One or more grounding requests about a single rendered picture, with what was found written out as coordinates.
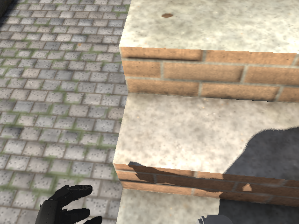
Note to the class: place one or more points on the right robot thigh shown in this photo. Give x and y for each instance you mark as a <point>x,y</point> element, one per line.
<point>214,219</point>

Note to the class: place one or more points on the left robot hand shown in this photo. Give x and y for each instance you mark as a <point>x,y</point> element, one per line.
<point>51,211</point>

